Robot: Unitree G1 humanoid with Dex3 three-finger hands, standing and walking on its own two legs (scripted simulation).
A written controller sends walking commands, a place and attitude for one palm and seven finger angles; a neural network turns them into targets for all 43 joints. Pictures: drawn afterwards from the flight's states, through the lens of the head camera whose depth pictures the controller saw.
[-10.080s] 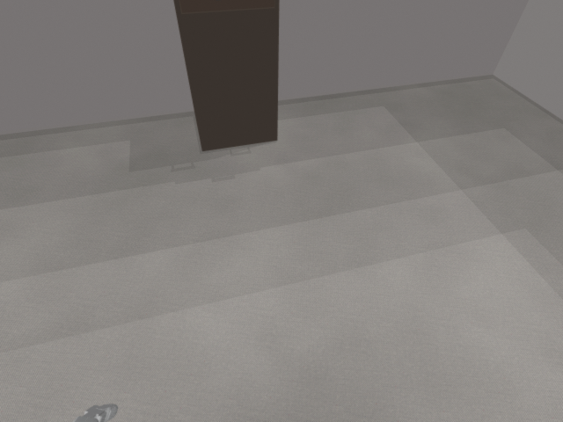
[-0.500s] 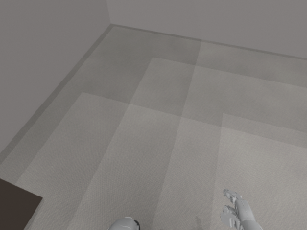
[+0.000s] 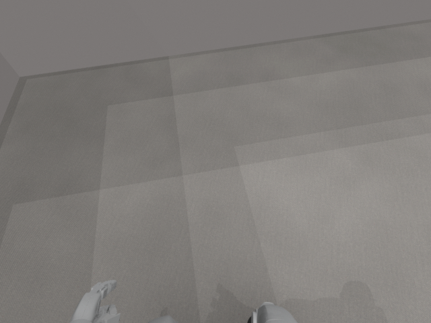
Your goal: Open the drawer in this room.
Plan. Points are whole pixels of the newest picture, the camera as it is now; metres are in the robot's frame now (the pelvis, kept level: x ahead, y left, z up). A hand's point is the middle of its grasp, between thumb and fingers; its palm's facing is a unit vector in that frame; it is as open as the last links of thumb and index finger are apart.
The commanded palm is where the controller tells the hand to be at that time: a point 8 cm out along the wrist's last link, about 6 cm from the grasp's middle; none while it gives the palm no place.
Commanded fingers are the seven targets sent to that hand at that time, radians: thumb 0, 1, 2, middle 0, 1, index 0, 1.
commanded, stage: walk to a spot facing it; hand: left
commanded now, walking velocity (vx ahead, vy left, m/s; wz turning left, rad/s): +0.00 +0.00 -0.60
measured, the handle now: out of the picture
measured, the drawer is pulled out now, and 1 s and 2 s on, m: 0.00 0.00 0.00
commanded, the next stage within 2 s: none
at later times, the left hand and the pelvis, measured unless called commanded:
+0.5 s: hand (116, 298) +0.18 +0.23 -0.15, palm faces -0.24 -0.95 -0.18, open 7.3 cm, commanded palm none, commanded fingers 0.00 0.90 0.90 -0.20 -0.30 -0.20 -0.30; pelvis +0.04 +0.06 +0.02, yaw -17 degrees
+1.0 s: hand (182, 265) +0.24 +0.09 -0.12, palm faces -0.55 -0.78 -0.30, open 7.3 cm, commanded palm none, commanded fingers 0.00 0.90 0.90 -0.20 -0.30 -0.20 -0.30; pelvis +0.02 +0.00 +0.02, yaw -35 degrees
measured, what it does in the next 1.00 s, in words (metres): steps on the spot, turning right: left foot, then right foot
